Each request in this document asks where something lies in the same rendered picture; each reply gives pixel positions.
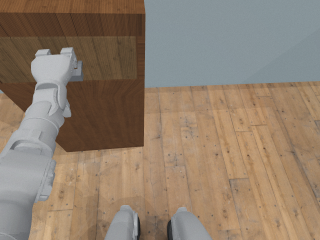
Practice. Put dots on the robot shin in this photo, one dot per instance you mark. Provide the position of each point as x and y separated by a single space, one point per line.
181 209
127 207

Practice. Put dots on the robot left upper arm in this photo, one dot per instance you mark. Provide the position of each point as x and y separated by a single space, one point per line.
25 179

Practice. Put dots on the robot left shin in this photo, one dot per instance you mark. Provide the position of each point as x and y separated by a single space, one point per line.
127 207

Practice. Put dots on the left robot hand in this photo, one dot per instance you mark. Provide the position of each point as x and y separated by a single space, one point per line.
58 67

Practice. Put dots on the left robot forearm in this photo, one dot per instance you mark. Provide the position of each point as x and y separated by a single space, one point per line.
40 126

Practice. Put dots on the cabinet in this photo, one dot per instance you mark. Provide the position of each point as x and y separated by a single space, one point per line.
105 114

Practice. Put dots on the robot right shin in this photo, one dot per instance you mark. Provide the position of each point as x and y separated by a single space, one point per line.
181 209

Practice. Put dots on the drawer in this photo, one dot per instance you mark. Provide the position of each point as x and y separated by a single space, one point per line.
103 57

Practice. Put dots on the handle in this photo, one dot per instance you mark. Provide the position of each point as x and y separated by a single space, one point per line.
78 75

